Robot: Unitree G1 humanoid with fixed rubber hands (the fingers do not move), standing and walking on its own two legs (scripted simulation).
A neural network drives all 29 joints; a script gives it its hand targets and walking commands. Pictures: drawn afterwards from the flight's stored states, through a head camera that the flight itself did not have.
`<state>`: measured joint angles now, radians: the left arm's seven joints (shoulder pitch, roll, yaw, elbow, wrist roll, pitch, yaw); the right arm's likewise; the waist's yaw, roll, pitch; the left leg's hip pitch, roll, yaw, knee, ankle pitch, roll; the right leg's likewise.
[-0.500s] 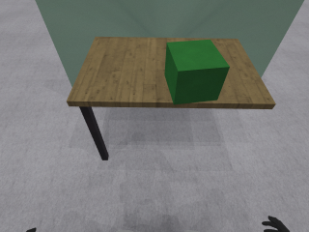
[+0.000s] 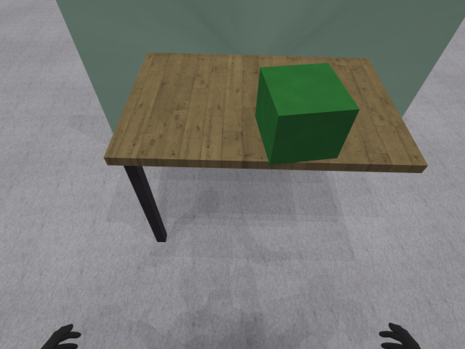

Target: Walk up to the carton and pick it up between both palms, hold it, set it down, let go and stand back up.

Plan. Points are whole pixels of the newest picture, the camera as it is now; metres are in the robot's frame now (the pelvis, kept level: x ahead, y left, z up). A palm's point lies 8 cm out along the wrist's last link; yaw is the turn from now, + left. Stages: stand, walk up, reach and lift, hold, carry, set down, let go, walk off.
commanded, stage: walk up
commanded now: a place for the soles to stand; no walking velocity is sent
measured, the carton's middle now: (299, 113) +0.72 -0.19 -0.05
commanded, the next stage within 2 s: none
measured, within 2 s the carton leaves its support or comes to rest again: neither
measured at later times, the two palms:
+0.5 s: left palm out of the picture +0.12 +0.32 -0.08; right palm out of the picture +0.13 -0.31 -0.08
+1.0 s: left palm (86, 314) +0.19 +0.28 -0.09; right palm out of the picture +0.07 -0.44 -0.07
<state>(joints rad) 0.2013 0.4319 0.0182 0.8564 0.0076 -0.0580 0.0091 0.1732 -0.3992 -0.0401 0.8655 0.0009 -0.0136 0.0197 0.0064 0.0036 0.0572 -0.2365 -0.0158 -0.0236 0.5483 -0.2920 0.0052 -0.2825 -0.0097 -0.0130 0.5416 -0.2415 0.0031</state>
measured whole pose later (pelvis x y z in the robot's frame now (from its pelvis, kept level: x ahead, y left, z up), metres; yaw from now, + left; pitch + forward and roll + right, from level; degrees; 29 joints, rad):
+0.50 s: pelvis +0.02 +0.00 +0.01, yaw -1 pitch -2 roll +0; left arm 0.09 0.42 -0.01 1.02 0.00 -0.04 0.01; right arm 0.06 -0.40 -0.03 1.03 0.00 -0.01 0.01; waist 0.01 -0.01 0.04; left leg -0.10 -0.02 -0.01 0.36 -0.22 0.01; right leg -0.16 -0.02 0.00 0.38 -0.18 0.01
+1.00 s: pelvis +0.08 -0.07 +0.00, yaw -3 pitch -2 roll +2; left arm 0.20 0.51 0.12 0.89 0.05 0.02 -0.11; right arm 0.31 -0.49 -0.13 0.96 -0.02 -0.08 0.00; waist -0.02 -0.07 0.07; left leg 0.01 0.07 0.01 0.39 -0.36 -0.07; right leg -0.45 -0.10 0.04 0.68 -0.29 0.00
